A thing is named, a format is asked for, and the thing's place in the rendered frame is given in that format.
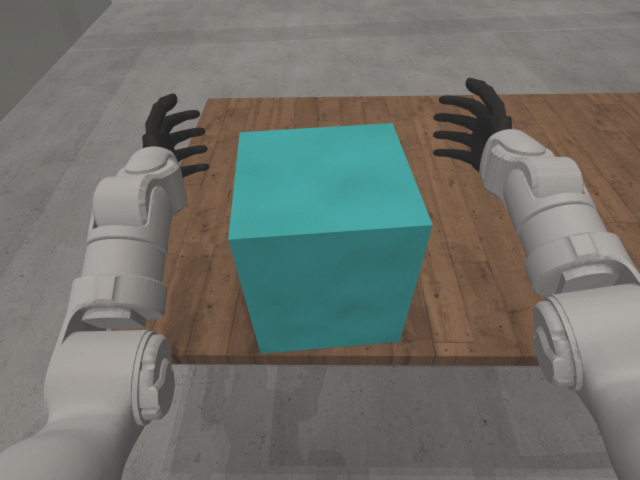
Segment table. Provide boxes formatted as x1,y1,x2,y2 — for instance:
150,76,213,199
111,93,640,366

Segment carton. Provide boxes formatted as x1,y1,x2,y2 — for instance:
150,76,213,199
228,123,433,354

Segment robot right hand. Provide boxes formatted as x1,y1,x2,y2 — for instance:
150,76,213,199
433,78,512,172

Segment robot left upper arm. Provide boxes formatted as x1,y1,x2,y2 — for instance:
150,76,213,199
0,330,175,480

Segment robot right upper arm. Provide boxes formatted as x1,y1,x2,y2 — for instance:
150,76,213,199
533,283,640,480

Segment left robot forearm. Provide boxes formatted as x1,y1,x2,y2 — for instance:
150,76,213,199
44,146,188,417

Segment robot left hand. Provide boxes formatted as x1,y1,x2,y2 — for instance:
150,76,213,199
142,93,209,178

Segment right robot forearm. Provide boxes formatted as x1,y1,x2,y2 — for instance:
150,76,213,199
479,129,640,297

